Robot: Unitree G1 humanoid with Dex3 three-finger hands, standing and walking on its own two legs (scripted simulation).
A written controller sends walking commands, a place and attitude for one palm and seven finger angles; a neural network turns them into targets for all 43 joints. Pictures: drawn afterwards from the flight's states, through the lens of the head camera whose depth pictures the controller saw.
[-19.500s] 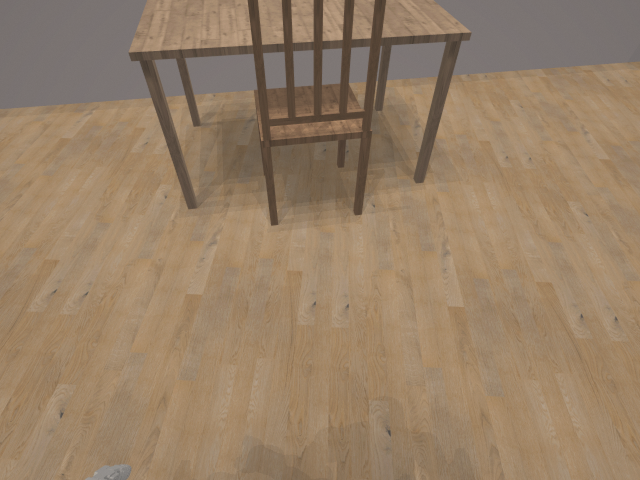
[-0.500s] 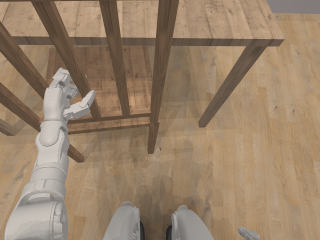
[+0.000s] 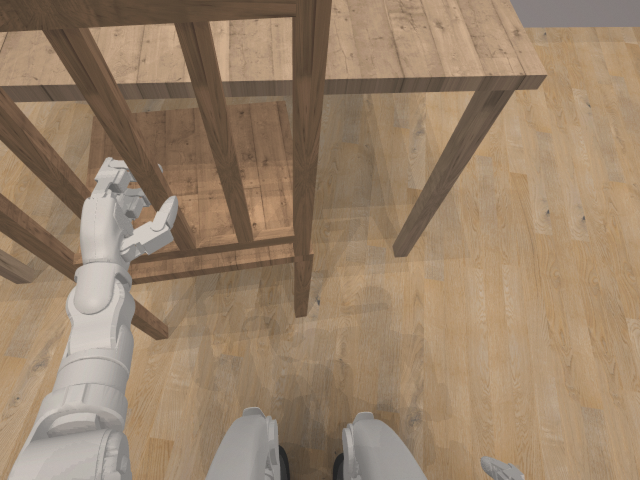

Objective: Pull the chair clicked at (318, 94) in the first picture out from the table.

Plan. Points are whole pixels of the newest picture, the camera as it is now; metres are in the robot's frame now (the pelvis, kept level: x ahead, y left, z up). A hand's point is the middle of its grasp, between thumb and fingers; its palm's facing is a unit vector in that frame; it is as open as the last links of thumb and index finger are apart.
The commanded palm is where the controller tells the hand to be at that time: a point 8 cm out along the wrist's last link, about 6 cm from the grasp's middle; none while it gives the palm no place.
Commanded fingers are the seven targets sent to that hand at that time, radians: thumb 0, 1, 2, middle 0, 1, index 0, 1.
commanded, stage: hook a spindle and tug to test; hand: left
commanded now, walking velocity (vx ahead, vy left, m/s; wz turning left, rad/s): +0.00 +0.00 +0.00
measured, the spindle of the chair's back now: (148, 174) +0.47 +0.20 +0.05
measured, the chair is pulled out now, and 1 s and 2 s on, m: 0.01 0.11 0.20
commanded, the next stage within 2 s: step backward, pulling the chair out in 0.10 s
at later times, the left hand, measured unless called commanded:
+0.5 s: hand (170, 231) +0.40 +0.17 +0.04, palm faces +0.03 -0.96 -0.28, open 6.1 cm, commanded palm +0.38 +0.22 +0.04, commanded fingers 0.00 0.90 0.90 -0.50 -1.45 -0.50 -1.45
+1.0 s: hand (178, 288) +0.33 +0.15 +0.04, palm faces -0.01 -0.95 -0.30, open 6.0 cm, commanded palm +0.32 +0.20 +0.05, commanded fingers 0.00 0.90 0.90 -0.50 -1.45 -0.50 -1.45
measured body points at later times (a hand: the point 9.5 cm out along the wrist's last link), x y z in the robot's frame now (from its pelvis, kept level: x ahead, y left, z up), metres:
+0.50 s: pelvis +0.02 +0.00 +0.09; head +0.10 +0.00 +0.53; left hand +0.39 +0.22 +0.06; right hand +0.10 -0.25 -0.04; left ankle +0.02 +0.07 -0.63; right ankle -0.01 -0.11 -0.63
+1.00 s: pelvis -0.03 -0.01 +0.10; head +0.05 -0.02 +0.54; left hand +0.33 +0.20 +0.06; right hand +0.04 -0.28 -0.03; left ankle +0.02 +0.07 -0.63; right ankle -0.01 -0.10 -0.63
